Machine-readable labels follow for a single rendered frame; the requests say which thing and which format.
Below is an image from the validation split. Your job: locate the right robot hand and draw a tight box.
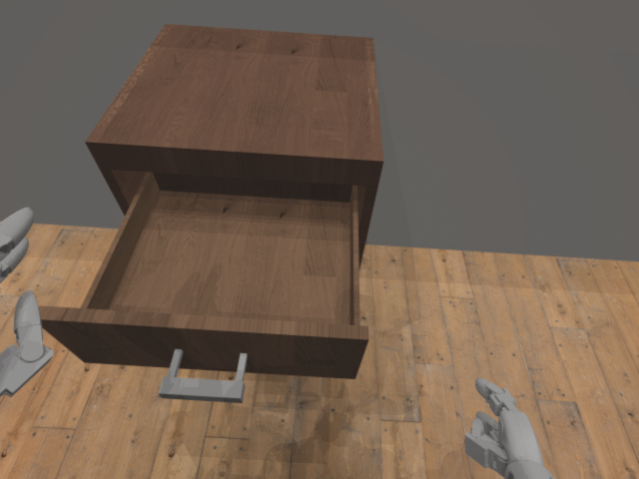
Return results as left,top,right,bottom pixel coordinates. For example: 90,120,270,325
465,377,544,477

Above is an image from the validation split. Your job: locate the handle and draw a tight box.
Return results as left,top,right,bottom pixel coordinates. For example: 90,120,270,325
158,349,248,403

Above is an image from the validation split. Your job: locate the drawer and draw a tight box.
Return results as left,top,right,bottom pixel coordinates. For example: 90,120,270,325
39,172,368,379

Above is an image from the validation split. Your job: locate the cabinet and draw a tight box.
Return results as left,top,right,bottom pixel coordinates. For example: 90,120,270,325
85,24,383,268

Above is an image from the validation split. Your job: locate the left robot hand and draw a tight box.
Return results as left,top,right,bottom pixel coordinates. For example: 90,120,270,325
0,208,54,397

